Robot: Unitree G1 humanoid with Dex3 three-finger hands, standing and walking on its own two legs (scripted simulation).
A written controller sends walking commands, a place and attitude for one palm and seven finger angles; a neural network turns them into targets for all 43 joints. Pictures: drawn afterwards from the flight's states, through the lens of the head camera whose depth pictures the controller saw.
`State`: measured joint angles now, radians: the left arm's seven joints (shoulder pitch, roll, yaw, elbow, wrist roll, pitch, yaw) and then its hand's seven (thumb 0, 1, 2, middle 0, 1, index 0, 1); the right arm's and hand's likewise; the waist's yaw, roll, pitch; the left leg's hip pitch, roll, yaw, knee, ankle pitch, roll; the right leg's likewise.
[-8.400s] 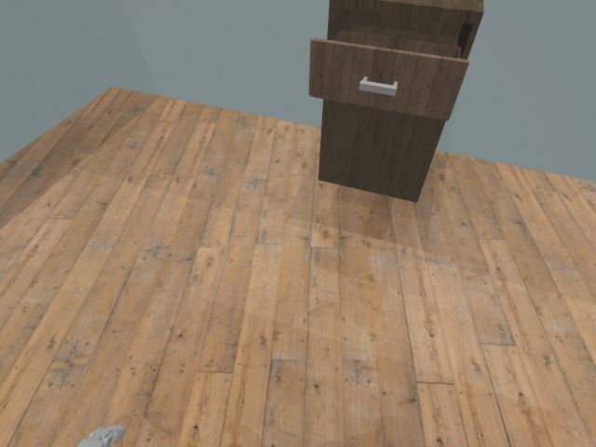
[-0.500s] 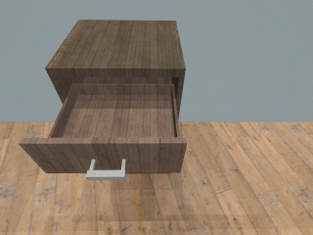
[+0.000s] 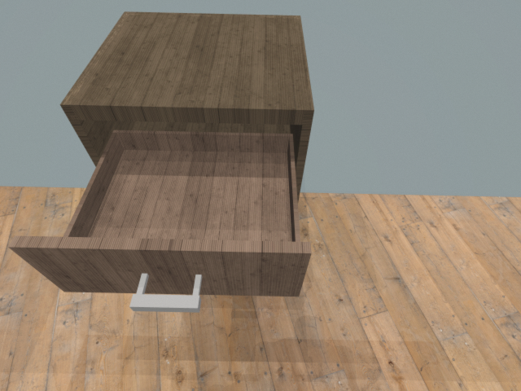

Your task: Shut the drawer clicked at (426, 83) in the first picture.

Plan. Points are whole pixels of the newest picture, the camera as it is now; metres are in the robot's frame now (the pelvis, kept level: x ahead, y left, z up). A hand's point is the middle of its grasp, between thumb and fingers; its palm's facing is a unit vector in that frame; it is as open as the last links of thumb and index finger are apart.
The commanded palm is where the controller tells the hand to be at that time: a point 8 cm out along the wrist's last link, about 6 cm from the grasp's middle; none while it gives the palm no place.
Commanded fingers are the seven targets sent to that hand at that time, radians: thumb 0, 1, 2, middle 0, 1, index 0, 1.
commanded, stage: come to a stop and stand still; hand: left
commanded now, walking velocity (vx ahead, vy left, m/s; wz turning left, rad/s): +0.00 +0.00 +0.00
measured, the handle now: (168, 291) +0.28 +0.18 -0.05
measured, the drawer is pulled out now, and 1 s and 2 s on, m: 0.30 0.30 0.30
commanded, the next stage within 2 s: look again from close up in 0.68 s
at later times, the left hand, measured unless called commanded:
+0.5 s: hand out of the picture +0.02 +0.22 -0.17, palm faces -0.04 -0.97 -0.22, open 7.3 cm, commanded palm none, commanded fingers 0.00 0.90 0.90 -0.20 -0.30 -0.20 -0.30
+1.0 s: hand out of the picture -0.02 +0.22 -0.17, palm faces -0.02 -0.98 -0.19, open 7.3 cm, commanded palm none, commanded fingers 0.00 0.90 0.90 -0.20 -0.30 -0.20 -0.30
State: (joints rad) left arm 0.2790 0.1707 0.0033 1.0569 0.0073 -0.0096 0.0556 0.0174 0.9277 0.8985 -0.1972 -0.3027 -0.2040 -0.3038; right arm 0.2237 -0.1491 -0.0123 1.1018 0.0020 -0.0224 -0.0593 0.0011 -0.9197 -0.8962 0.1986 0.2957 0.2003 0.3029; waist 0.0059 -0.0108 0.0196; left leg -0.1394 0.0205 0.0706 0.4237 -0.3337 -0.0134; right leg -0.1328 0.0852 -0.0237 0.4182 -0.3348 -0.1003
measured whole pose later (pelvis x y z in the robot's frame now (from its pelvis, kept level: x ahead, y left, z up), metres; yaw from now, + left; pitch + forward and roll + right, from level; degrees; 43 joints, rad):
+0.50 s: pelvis -0.04 +0.04 +0.00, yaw -2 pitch +0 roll +1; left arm 0.26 0.17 -0.02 0.98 0.01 0.01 0.04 0.00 0.92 0.90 -0.20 -0.30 -0.20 -0.30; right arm 0.29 -0.18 0.02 1.01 -0.02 -0.01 -0.02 0.00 -0.93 -0.90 0.20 0.30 0.20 0.30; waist -0.01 0.01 0.01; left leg -0.21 -0.05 0.09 0.47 -0.27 0.07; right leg -0.19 0.03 0.02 0.52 -0.33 -0.03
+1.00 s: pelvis -0.03 +0.05 +0.00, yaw -2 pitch +0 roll +0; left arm 0.29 0.16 -0.03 1.07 0.01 0.00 0.04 0.01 0.92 0.90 -0.20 -0.30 -0.20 -0.30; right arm 0.26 -0.16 0.02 1.11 -0.01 -0.03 -0.03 0.00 -0.92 -0.90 0.20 0.30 0.20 0.30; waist 0.00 -0.01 0.04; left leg -0.16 -0.06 0.08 0.43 -0.26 0.08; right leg -0.14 0.02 0.02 0.47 -0.32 -0.02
